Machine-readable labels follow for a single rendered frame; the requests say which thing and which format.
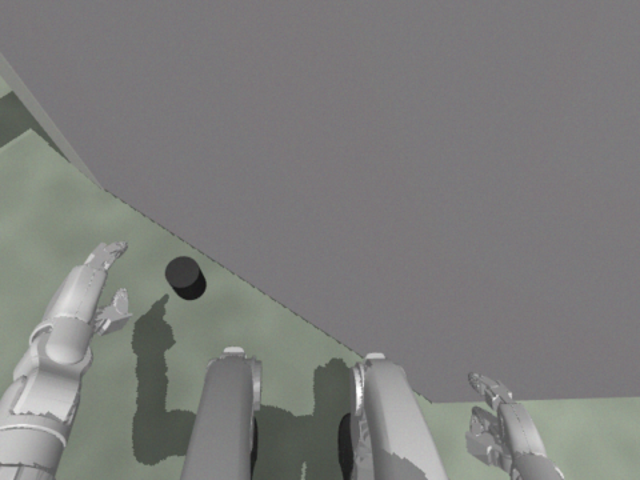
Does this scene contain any right robot arm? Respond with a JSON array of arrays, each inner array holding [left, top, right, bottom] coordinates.
[[510, 455, 565, 480]]

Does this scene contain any left robot arm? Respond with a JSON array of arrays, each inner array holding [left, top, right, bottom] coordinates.
[[0, 317, 94, 480]]

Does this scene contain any can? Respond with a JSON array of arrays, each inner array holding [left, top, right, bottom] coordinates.
[[165, 256, 206, 300]]

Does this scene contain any right robot hand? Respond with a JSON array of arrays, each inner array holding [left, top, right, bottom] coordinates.
[[465, 372, 548, 475]]

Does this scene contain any right robot foot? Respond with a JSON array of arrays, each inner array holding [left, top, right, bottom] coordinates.
[[338, 413, 354, 480]]

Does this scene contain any left robot hand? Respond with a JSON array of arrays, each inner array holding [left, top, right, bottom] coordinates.
[[41, 241, 132, 336]]

